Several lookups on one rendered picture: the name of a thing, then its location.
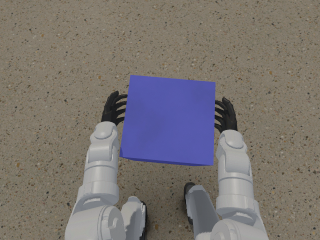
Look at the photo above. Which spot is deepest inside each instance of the right robot foot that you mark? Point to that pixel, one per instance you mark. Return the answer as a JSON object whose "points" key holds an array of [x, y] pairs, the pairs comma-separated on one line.
{"points": [[187, 187]]}

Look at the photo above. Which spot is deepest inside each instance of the left robot thigh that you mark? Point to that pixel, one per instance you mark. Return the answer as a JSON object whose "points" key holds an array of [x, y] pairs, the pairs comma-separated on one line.
{"points": [[133, 215]]}

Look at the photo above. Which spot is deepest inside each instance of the robot left upper arm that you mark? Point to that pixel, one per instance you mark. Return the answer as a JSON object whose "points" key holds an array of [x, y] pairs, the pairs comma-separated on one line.
{"points": [[99, 223]]}

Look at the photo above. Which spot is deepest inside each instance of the robot left forearm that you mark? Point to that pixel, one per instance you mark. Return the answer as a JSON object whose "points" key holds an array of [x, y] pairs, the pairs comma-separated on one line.
{"points": [[99, 186]]}

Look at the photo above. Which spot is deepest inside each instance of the robot right upper arm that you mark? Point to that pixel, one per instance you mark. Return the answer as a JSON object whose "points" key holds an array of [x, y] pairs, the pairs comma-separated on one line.
{"points": [[228, 229]]}

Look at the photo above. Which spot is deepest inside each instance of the robot left hand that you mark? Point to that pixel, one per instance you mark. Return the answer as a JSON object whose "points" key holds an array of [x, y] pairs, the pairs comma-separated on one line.
{"points": [[110, 112]]}

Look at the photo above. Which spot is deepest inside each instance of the carton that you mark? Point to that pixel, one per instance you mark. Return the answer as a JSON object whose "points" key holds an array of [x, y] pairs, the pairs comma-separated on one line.
{"points": [[169, 121]]}

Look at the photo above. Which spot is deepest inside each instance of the robot right hand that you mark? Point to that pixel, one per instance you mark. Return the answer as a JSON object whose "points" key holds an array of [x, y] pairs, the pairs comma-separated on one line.
{"points": [[228, 120]]}

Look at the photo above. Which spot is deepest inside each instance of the robot right forearm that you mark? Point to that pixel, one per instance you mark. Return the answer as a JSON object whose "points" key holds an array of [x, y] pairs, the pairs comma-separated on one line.
{"points": [[235, 199]]}

